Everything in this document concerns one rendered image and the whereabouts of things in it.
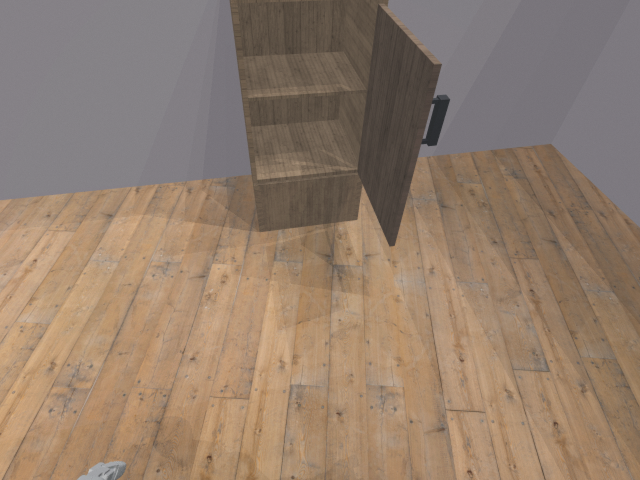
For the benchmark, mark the cupboard door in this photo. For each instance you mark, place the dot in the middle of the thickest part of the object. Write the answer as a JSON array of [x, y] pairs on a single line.
[[402, 82]]

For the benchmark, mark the handle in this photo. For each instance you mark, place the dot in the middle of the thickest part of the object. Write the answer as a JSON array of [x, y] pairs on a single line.
[[437, 119]]

